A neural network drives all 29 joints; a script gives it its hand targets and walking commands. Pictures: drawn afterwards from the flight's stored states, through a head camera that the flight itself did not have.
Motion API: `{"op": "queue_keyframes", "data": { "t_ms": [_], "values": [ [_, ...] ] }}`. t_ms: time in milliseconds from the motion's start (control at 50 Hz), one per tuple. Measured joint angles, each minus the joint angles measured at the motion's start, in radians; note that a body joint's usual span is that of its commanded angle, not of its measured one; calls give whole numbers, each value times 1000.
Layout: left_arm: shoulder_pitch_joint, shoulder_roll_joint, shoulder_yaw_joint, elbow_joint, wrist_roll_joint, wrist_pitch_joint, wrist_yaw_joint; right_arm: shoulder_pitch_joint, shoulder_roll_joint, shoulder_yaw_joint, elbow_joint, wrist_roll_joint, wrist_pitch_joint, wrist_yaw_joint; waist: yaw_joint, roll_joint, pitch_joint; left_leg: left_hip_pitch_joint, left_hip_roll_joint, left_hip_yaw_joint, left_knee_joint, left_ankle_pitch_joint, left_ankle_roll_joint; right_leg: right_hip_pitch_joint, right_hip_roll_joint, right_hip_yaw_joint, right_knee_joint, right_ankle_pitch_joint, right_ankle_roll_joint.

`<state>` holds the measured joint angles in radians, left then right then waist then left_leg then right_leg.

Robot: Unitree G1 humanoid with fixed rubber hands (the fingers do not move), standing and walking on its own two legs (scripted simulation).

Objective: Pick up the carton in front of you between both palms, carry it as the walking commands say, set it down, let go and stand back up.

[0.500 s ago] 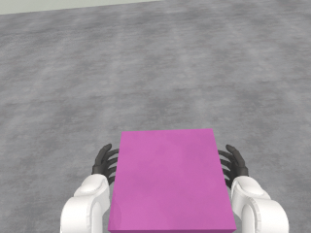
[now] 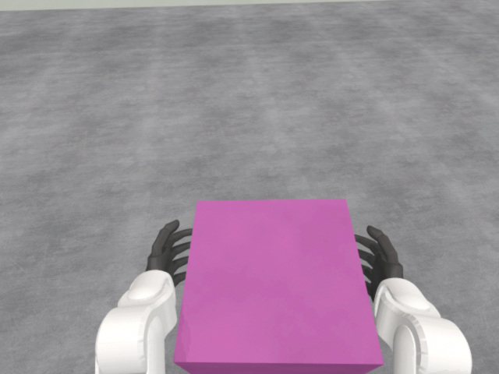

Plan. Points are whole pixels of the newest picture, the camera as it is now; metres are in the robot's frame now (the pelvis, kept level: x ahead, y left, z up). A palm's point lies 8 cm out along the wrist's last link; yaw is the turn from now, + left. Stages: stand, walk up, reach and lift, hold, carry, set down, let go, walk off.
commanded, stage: carry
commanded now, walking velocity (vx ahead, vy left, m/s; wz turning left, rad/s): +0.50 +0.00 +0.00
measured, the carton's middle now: (271, 300) +0.23 -0.01 +0.02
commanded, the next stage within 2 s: none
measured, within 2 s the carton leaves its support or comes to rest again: neither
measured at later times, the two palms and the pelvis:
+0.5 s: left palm (208, 137) +0.55 +0.12 +0.08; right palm (345, 137) +0.58 -0.18 +0.07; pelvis +0.34 -0.05 +0.00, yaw +3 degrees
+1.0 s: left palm (203, 64) +0.89 +0.16 +0.08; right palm (308, 65) +0.88 -0.14 +0.09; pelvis +0.64 +0.02 +0.00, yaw +0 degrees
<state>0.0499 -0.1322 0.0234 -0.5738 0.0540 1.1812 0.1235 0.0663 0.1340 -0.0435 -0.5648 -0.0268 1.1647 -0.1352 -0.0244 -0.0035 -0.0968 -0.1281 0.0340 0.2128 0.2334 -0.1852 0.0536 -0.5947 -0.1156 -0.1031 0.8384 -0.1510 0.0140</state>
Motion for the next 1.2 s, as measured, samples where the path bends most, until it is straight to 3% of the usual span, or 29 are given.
{"op": "queue_keyframes", "data": {
  "t_ms": [80,200,240,260,300,320,360,460,560,700,740,760,800,820,840,860,900,980,1120,1200],
  "values": [
    [5,0,4,-28,0,9,1,-7,-1,7,-14,1,8,0,11,-4,-20,112,-4,-9,-46,-59,-24,-11,2,-28,-172,77,5],
    [0,1,12,-30,-9,34,5,-12,-2,13,-19,-8,37,0,16,8,-21,262,12,-23,-9,-218,-85,71,46,-103,-349,104,-34],
    [-12,1,8,3,-12,27,6,-18,-3,2,-8,-13,42,0,24,38,-10,229,60,-23,186,-317,-95,113,76,-131,-342,88,-65],
    [-24,2,7,33,-11,22,6,-24,-4,-7,9,-15,44,0,31,49,-1,157,77,-50,372,-299,-90,112,81,-138,-301,53,-86],
    [-35,3,8,73,-12,15,6,-32,-4,-17,34,-19,46,0,39,42,24,-22,52,-133,736,-263,-73,142,78,-142,-298,0,-105],
    [-31,2,9,79,-13,10,5,-31,-4,-16,39,-21,44,0,41,35,36,-103,40,-150,853,-241,-61,170,76,-140,-326,1,-92],
    [-11,0,13,76,-11,-7,0,-23,-3,-4,44,-25,32,0,44,26,51,-231,37,-153,932,-178,-45,231,78,-136,-396,0,-91],
    [35,-4,18,56,-5,-55,-14,7,0,25,44,-38,-17,7,53,9,43,-412,64,-132,757,-58,-54,382,83,-114,-543,-16,-82],
    [45,-4,10,34,-9,-65,-16,25,0,29,10,-41,-25,8,43,10,12,-474,84,-99,505,64,-74,532,88,-98,-634,-69,-56],
    [23,-2,1,-37,-14,-21,-6,8,0,20,-61,-23,14,2,33,4,-7,-418,48,-18,271,152,-39,722,79,-82,-641,-226,10],
    [15,-1,8,-49,-14,-3,1,-7,-1,20,-54,-16,22,1,29,-15,-2,-359,20,14,236,161,-9,723,46,-83,-504,-321,29],
    [2,1,20,-39,-16,6,3,-22,-3,23,-28,-16,19,1,23,-37,6,-357,9,27,280,131,15,669,12,-76,-349,-316,29],
    [-25,3,38,-16,-17,21,8,-52,-5,20,14,-13,21,-2,11,-40,34,-341,11,31,313,58,37,491,23,0,36,-320,26],
    [-33,4,40,-9,-16,26,9,-57,-5,17,21,-13,22,-2,10,-36,51,-318,13,29,294,45,36,405,41,26,181,-322,18],
    [-37,4,37,-7,-15,28,9,-55,-4,13,20,-11,22,-3,9,-32,65,-292,16,27,261,62,10,333,54,35,265,-309,9],
    [-38,4,32,-7,-13,27,9,-49,-4,9,14,-10,20,-2,8,-28,76,-263,15,26,224,65,9,273,58,35,291,-286,1],
    [-39,4,19,-8,-11,20,9,-36,-3,2,-1,-8,12,0,7,-21,90,-206,11,21,152,66,19,191,55,24,225,-233,-6],
    [-39,3,3,-22,-4,-2,5,-23,-2,-5,-31,-3,-10,1,9,-19,91,-124,7,7,77,55,14,131,51,9,-67,-167,0],
    [-21,2,8,-50,-5,14,-3,-22,-3,7,-39,-2,7,14,27,-31,32,-37,-8,-3,167,-93,-26,225,40,-63,-420,115,8],
    [-29,3,10,24,-6,25,-4,-35,-4,-5,7,-18,46,14,27,40,-14,-18,29,-27,233,-161,-52,265,65,-93,-384,-19,-41]
  ]
}}
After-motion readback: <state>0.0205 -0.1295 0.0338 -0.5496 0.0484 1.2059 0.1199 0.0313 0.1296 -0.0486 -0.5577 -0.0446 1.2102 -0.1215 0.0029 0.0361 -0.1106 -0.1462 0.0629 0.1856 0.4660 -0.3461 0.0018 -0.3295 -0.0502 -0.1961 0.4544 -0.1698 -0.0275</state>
